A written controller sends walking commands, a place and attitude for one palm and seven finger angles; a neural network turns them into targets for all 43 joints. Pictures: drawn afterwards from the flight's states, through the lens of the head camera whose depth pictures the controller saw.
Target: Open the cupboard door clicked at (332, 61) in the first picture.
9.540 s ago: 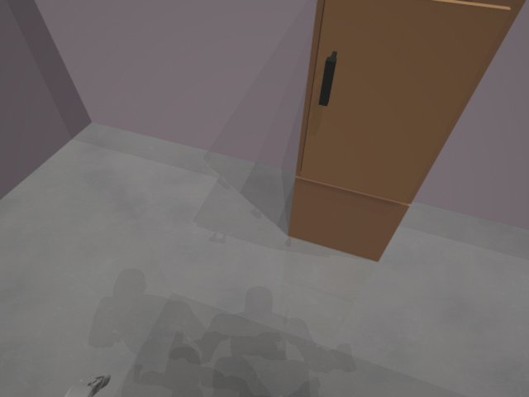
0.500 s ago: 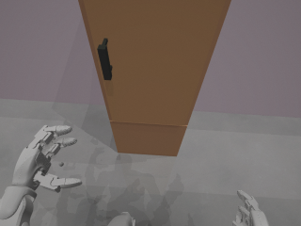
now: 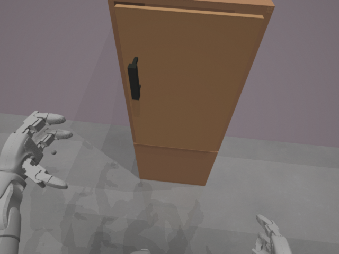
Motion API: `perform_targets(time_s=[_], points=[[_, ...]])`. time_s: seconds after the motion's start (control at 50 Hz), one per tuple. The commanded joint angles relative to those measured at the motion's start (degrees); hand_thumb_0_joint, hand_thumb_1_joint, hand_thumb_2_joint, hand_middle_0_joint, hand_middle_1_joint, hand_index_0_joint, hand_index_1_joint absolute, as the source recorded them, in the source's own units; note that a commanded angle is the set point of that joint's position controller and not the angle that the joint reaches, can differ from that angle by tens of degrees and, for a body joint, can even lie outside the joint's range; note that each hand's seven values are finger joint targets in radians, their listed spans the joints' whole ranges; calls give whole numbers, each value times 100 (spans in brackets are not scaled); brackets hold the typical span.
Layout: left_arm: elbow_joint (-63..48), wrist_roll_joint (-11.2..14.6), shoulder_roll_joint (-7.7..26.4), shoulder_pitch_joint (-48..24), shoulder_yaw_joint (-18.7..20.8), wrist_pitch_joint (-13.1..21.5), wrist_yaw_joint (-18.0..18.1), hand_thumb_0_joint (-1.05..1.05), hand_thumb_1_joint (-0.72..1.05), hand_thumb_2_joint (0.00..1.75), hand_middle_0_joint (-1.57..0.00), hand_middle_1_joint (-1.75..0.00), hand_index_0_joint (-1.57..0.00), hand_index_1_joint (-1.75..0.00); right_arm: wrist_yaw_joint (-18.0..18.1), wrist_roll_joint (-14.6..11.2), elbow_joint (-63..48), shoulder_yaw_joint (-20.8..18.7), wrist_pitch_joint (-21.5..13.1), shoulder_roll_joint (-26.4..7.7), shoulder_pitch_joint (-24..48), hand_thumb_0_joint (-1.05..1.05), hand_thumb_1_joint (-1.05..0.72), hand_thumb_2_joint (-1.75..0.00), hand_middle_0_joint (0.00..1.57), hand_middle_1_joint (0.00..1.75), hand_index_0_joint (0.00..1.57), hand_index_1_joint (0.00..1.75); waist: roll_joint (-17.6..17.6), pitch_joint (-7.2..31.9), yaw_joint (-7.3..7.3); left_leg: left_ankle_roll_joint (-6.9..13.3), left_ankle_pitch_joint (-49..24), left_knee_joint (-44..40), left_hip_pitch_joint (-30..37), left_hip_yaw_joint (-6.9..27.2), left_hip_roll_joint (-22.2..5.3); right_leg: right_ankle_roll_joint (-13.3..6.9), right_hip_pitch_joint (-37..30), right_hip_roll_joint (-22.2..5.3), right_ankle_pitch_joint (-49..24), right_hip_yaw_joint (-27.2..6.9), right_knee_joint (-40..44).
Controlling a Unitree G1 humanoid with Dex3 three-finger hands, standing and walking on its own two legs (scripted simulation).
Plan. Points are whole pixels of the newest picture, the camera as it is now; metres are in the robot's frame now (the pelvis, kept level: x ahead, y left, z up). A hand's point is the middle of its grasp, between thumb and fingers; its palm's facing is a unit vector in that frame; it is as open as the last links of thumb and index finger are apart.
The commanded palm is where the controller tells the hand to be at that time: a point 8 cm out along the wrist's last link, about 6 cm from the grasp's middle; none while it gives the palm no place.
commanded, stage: raise the hand with hooked fingers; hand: left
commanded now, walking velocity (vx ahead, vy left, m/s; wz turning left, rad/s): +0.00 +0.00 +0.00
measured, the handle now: (135, 78) +0.59 +0.16 +0.08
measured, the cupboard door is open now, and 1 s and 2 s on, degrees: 0 0 0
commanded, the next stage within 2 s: move the hooked fingers beside the handle in 0.50 s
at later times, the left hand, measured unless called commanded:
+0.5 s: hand (68, 156) +0.29 +0.24 +0.10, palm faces -0.01 -1.00 -0.04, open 14.0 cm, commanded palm +0.26 +0.29 +0.10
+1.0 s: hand (81, 133) +0.35 +0.24 +0.09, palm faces -0.04 -1.00 +0.00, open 14.0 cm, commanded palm +0.33 +0.29 +0.09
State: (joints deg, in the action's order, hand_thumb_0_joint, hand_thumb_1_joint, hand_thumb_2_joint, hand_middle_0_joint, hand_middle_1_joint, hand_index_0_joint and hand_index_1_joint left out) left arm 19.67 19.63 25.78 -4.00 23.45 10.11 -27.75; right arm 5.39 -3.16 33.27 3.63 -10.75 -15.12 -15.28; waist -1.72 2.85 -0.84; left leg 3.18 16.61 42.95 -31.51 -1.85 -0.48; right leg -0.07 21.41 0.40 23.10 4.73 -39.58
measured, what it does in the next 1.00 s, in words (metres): stands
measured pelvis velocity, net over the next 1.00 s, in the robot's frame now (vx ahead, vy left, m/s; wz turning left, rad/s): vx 0.01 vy -0.02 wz -0.02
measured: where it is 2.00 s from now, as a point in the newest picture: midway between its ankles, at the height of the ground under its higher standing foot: outside the picture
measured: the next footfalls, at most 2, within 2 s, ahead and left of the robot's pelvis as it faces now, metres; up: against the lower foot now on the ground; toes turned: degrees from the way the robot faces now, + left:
none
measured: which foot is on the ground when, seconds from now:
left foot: down 0.00-1.00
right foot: down 0.00-1.00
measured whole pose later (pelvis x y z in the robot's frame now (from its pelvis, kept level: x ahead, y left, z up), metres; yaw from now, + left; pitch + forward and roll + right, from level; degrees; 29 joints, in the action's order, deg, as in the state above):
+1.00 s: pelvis +0.01 -0.02 -0.01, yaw -1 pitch +8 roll -2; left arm 38.2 18.7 28.2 -18.0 24.3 11.8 -31.1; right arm 5.2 -3.7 34.3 2.1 -8.2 -16.9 -16.6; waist -1.5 3.3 1.1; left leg 1.4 17.6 44.7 -35.2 -2.0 -2.2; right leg -1.8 26.1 2.0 24.6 4.1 -42.7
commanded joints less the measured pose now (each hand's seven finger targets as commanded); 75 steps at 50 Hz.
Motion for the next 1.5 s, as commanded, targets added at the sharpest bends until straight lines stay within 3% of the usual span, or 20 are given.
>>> perform_targets(time_s=[0.0, 0.12, 0.16, 0.26, 0.34, 0.4, 0.46, 0.58, 0.66, 0.76, 0.8, 0.86, 0.94, 1.1, 1.16, 1.22, 1.32, 1.34, 1.42, 1.48], points=[[-623, 214, 1347, -1299, 389, 13, -289, 0, -50, 30, -30, -120, -30, -120, 102, -53, -828, -415, -284, -955, 239, 0, -90, -90, 20, 30, 20, 30, -354, 1149, 86, -155, -643, -800, 1740, 622, -50, -174, 707, 225, -977, -60, 626], [-760, 311, 1449, -1161, 561, 225, -284, 0, -50, 30, -30, -120, -30, -120, 7, -27, -901, -469, -297, -964, 206, 0, -90, -90, 20, 30, 20, 30, -163, 1255, 20, -110, -642, -718, 1634, 516, -7, -161, 662, 231, -973, -134, 636], [-954, 300, 1657, -1250, 745, 375, -193, 0, -50, 30, -30, -120, -30, -120, -22, 0, -919, -459, -311, -960, 194, 0, -90, -90, 20, 30, 20, 30, -352, 1345, -20, -111, -746, -684, 1664, 479, 6, -181, 589, 246, -1051, -176, 596], [-1222, 215, 1622, -1374, 728, 610, 6, 0, -50, 30, -30, -120, -30, -120, -12, 3, -857, -460, -327, -909, 203, 0, -90, -90, 20, 30, 20, 30, -670, 1273, 56, -98, -634, -691, 1741, 444, -5, -166, 626, 228, -951, -220, 617], [-941, 262, 1524, -1288, 645, 521, -86, 0, -50, 30, -30, -120, -30, -120, 28, -15, -824, -462, -312, -921, 167, 0, -90, -90, 20, 30, 20, 30, -327, 1202, 86, -61, -580, -613, 1559, 376, 17, -99, 568, 209, -1017, -318, 681], [-708, 264, 1450, -1319, 534, 390, -183, 0, -50, 30, -30, -120, -30, -120, 55, -44, -810, -443, -297, -912, 200, 0, -90, -90, 20, 30, 20, 30, -379, 1039, 101, -71, -461, -616, 1436, 344, 27, -81, 632, 173, -934, -329, 725], [-581, 317, 1426, -1315, 518, 343, -248, 0, -50, 30, -30, -120, -30, -120, 61, -51, -820, -445, -297, -931, 208, 0, -90, -90, 20, 30, 20, 30, -27, 1074, 103, -51, -592, -511, 1341, 320, 34, -36, 569, 152, -1123, -419, 716], [-561, 322, 1462, -1360, 583, 418, -217, 0, -50, 30, -30, -120, -30, -120, 45, -46, -840, -441, -281, -905, 231, 0, -90, -90, 20, 30, 20, 30, 38, 1187, 72, -48, -670, -404, 1262, 289, 44, 9, 514, 111, -1235, -536, 661], [-440, 213, 1753, -2344, 656, 549, -129, 0, -50, 30, -30, -120, -30, -120, 84, -28, -692, -412, -245, -917, 182, 0, -90, -90, 20, 30, 20, 30, -157, 1197, 212, -53, -609, -310, 1214, 304, 42, 9, 615, 108, -1156, -608, 608], [-11, 141, 1823, -2750, 600, 616, -208, 0, -50, 30, -30, -120, -30, -120, 109, -37, -587, -424, -196, -937, 92, 0, -90, -90, 20, 30, 20, 30, -224, 1482, 243, -35, -796, -222, 1277, 289, 42, 12, 555, 84, -1461, -642, 517], [212, 110, 1744, -2663, 507, 581, -273, 0, -50, 30, -30, -120, -30, -120, 96, -44, -603, -420, -167, -929, 75, 0, -90, -90, 20, 30, 20, 30, -403, 1533, 194, -45, -854, -225, 1281, 274, 53, -7, 558, 85, -1563, -604, 477], [667, 120, 1897, -2788, 616, 492, -336, 0, -50, 30, -30, -120, -30, -120, 80, -49, -583, -442, -81, -980, -11, 0, -90, -90, 20, 30, 20, 30, -86, 1488, 177, -42, -928, -185, 1129, 292, 43, -6, 570, 106, -1706, -577, 424], [784, 101, 1892, -2997, 568, 491, -338, 0, -50, 30, -30, -120, -30, -120, 36, -54, -642, -476, 6, -1010, -103, 0, -90, -90, 20, 30, 20, 30, -166, 1640, 160, -41, -1088, -160, 1225, 281, 48, -50, 633, 156, -1839, -479, 311], [514, -12, 1791, -3041, 583, 679, -45, 0, -50, 30, -30, -120, -30, -120, -80, -10, -705, -555, 165, -1020, -275, 0, -90, -90, 20, 30, 20, 30, -319, 1999, 153, -68, -1549, -192, 1651, 367, -16, -111, 784, 235, -2005, -289, 156], [721, -61, 1734, -3476, 466, 636, 6, 0, -50, 30, -30, -120, -30, -120, -69, -19, -654, -542, 259, -1030, -311, 0, -90, -90, 20, 30, 20, 30, -171, 1776, 286, -58, -1378, -197, 1516, 367, -26, -92, 931, 249, -1871, -290, 190], [1001, -173, 1948, -3713, 573, 629, 51, 0, -50, 30, -30, -120, -30, -120, -62, -2, -584, -541, 348, -1061, -387, 0, -90, -90, 20, 30, 20, 30, -350, 1748, 293, -85, -1282, -217, 1496, 417, -42, -119, 1039, 245, -1663, -274, 190], [1417, -303, 1864, -4598, 307, 792, 50, 0, -50, 30, -30, -120, -30, -120, -47, 22, -460, -518, 452, -1077, -480, 0, -90, -90, 20, 30, 20, 30, -497, 1749, 476, -107, -1111, -160, 1604, 513, -78, -144, 1397, 260, -1342, -247, 168], [1469, -289, 1910, -4761, 344, 854, 58, 0, -50, 30, -30, -120, -30, -120, -35, 29, -421, -533, 474, -1093, -528, 0, -90, -90, 20, 30, 20, 30, -366, 1837, 489, -101, -1127, -119, 1638, 539, -91, -162, 1379, 279, -1326, -252, 153], [1852, -393, 1888, -5098, 198, 937, 36, 0, -50, 30, -30, -120, -30, -120, -58, 47, -348, -536, 533, -1118, -594, 0, -90, -90, 20, 30, 20, 30, -690, 2046, 513, -153, -1099, -104, 1846, 640, -131, -177, 1659, 265, -1128, -216, 104], [2412, -439, 1932, -5248, 182, 882, 50, 0, -50, 30, -30, -120, -30, -120, -76, 57, -318, -522, 618, -1146, -674, 0, -90, -90, 20, 30, 20, 30, -386, 1924, 543, -124, -902, -84, 1543, 629, -129, -155, 1712, 269, -1022, -206, 88]])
